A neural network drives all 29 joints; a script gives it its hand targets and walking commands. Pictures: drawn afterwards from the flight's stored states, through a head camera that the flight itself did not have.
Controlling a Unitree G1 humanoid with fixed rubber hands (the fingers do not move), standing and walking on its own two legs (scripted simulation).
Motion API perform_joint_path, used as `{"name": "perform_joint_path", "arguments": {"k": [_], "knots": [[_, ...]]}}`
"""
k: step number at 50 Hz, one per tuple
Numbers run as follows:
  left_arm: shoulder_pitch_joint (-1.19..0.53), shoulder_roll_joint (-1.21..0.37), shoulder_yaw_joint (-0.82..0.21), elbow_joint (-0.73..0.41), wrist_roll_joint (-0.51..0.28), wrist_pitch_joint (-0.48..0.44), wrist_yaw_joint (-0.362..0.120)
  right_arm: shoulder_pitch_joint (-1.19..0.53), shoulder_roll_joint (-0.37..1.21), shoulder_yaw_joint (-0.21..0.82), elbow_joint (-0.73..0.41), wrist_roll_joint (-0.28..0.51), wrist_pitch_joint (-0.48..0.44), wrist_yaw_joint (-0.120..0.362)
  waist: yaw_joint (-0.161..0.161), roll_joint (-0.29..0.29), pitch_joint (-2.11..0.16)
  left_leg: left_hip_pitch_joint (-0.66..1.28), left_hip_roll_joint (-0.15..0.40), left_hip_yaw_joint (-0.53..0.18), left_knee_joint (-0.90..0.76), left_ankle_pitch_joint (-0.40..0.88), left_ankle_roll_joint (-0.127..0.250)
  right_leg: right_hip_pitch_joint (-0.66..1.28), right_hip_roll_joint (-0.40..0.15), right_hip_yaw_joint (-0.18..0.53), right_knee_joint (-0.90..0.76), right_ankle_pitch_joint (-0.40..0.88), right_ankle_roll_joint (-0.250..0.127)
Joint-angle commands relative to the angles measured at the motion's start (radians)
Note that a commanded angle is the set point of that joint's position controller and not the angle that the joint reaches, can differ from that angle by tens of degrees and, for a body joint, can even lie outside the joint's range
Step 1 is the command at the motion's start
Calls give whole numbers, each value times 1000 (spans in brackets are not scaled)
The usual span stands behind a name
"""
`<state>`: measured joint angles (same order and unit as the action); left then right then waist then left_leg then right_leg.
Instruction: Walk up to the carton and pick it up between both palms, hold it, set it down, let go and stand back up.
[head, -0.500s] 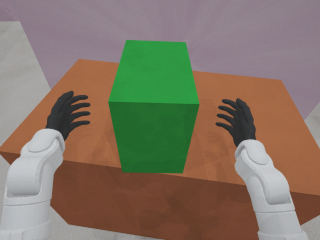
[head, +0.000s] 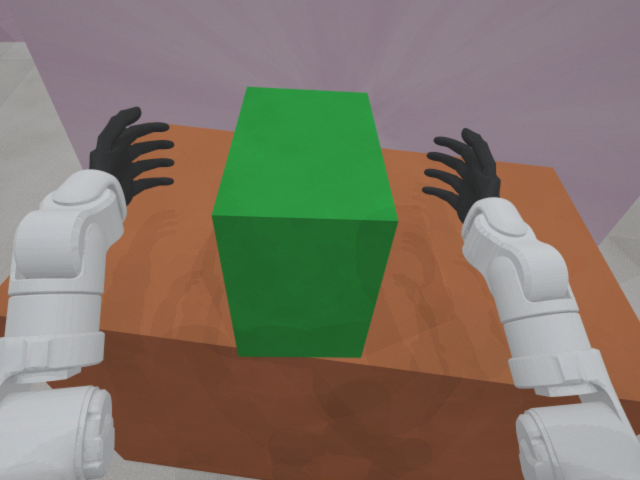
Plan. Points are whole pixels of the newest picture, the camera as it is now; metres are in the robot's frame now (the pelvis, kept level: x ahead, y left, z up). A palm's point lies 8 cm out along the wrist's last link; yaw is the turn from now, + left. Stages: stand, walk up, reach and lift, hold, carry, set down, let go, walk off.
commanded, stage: reach and lift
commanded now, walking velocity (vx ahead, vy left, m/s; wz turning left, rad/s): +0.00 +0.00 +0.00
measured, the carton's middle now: (304, 222) +0.46 +0.01 +0.09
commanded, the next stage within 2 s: none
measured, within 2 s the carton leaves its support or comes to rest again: neither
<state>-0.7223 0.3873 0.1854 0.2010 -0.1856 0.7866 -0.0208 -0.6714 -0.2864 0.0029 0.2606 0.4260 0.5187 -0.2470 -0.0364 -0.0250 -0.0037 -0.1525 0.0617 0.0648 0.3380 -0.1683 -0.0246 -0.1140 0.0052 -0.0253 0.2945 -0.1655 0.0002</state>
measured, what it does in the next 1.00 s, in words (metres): stands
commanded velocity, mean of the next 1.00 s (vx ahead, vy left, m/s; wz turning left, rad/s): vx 0.00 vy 0.00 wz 0.00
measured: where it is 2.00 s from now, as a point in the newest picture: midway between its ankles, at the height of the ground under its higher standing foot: outside the picture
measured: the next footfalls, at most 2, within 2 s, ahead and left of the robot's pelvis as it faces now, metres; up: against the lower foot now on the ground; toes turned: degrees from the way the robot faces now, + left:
none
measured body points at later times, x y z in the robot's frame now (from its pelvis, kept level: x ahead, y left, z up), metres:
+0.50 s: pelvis +0.00 +0.00 +0.00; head +0.00 +0.02 +0.45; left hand +0.45 +0.22 +0.26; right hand +0.44 -0.18 +0.25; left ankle +0.01 +0.13 -0.75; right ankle +0.00 -0.12 -0.75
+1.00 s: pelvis -0.01 +0.00 +0.00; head +0.00 +0.02 +0.45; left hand +0.45 +0.20 +0.17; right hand +0.44 -0.16 +0.16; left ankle +0.01 +0.13 -0.75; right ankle +0.00 -0.12 -0.75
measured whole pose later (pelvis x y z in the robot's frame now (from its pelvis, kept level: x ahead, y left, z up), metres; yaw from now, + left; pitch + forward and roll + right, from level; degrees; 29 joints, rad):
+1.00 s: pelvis -0.01 +0.00 +0.00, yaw +1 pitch +5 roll -1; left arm -1.04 0.32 0.05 1.00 -0.18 0.33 0.03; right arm -0.98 -0.19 -0.02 0.96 0.32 0.27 -0.22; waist -0.05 -0.02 -0.08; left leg -0.31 0.06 0.03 0.37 -0.15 -0.02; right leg -0.25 0.00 -0.05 0.29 -0.14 0.00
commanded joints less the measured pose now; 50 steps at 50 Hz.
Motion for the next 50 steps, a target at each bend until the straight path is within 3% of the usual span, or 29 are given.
{"name": "perform_joint_path", "arguments": {"k": [1,3,5,7,8,10,12,13,15,20,22,24,25,28,29,33,34,37,40,41,43,46,48,50], "knots": [[-412,165,53,-94,11,-44,-6,-425,-116,-39,-96,24,-39,0,9,52,-413,144,-79,-13,17,294,9,122,40,16,13,410,35],[-456,181,34,-88,5,-40,-5,-451,-143,-40,-60,31,-35,-1,-12,70,-413,158,-74,-11,26,335,-5,120,40,7,19,437,33],[-511,186,16,-30,1,-39,-6,-506,-153,-44,0,30,-28,7,-18,58,-410,161,-68,-21,16,317,-13,73,53,-1,1,366,26],[-558,173,-20,-23,-15,-39,3,-556,-177,-58,38,33,-37,16,-35,99,-452,202,-63,-30,43,373,-30,20,61,-18,0,366,20],[-516,167,-18,-9,-28,-41,3,-545,-177,-38,29,38,-46,20,-32,70,-461,229,-60,-35,59,424,-27,37,58,-14,-3,422,18],[-515,181,-14,16,2,-42,-4,-542,-179,-40,73,39,-51,21,-33,69,-477,225,-68,-22,70,430,-27,78,61,-16,4,487,25],[-554,196,-18,50,-8,-54,-2,-600,-193,-43,74,23,-58,24,-32,53,-510,181,-67,-27,58,398,-22,99,57,-11,11,470,30],[-587,215,-6,67,-9,-61,2,-637,-187,-33,74,29,-61,28,-9,34,-511,151,-76,-21,48,378,-14,108,56,-10,14,468,36],[-642,225,-14,89,-12,-84,9,-674,-177,-42,107,23,-60,31,-15,52,-521,121,-81,-17,38,329,3,99,47,-2,26,480,36],[-730,198,-67,314,-17,-126,16,-764,-161,0,325,45,-51,54,-7,52,-446,100,-66,-31,10,283,13,50,45,-1,-1,384,25],[-766,185,-80,321,-48,-164,21,-799,-176,3,338,56,-70,63,-15,51,-524,132,-53,-34,30,338,4,61,51,-5,3,402,25],[-798,186,-110,355,-55,-193,22,-813,-184,0,366,53,-86,65,-32,86,-554,170,-51,-35,52,373,-8,28,50,-3,-3,411,17],[-813,180,-114,370,-64,-200,23,-837,-186,1,365,48,-98,65,-25,79,-579,188,-50,-38,65,389,-7,21,57,-16,-5,409,16],[-868,198,-117,479,-54,-225,30,-896,-178,-21,463,12,-113,59,-32,63,-569,149,-58,-36,64,324,-3,13,49,-12,-5,357,17],[-875,180,-137,505,-58,-242,31,-906,-165,-7,479,22,-119,63,-19,60,-557,136,-54,-42,52,312,1,8,49,-12,-10,343,14],[-864,151,-166,676,-39,-314,29,-877,-122,14,673,24,-130,67,-24,89,-400,66,-48,-48,11,181,13,-36,37,-5,-25,206,9],[-848,131,-174,704,-48,-337,27,-863,-102,29,687,21,-140,67,-23,71,-406,67,-46,-52,10,180,17,-27,32,-4,-33,194,9],[-840,110,-175,654,-32,-397,34,-833,-98,-8,651,-7,-193,62,-29,121,-511,128,-45,-54,43,284,-1,-51,40,-16,-23,243,0],[-816,84,-151,582,-41,-429,34,-829,-85,-30,523,-44,-249,49,-36,96,-613,206,-53,-53,94,448,-25,-32,52,-27,-14,367,5],[-798,84,-149,578,-27,-427,27,-804,-73,-50,531,-54,-254,45,-48,106,-593,214,-57,-54,99,455,-29,-37,49,-24,-18,380,10],[-769,93,-115,595,7,-427,28,-781,-82,-59,552,-79,-266,36,-38,92,-532,167,-60,-47,84,427,-28,-16,53,-24,-20,364,15],[-764,95,-95,650,16,-457,37,-802,-56,-48,568,-110,-274,31,-16,22,-447,69,-67,-37,42,260,0,-15,45,-24,-14,252,33],[-780,82,-96,639,17,-510,52,-794,-11,-38,539,-116,-296,26,1,13,-507,16,-61,-31,29,208,15,1,36,-16,4,232,35],[-796,71,-116,597,-5,-572,78,-791,-2,-55,482,-122,-327,20,-8,52,-647,53,-59,-34,49,260,11,-32,42,-13,27,281,36]]}}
